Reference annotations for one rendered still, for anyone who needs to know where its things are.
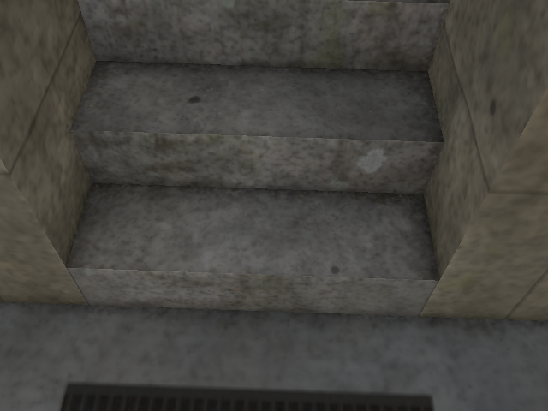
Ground stairs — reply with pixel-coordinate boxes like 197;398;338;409
66;0;449;317

